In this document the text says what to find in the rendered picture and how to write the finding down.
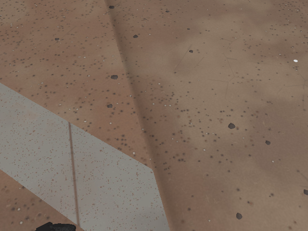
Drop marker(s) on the robot left hand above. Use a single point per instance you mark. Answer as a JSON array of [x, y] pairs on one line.
[[49, 226]]

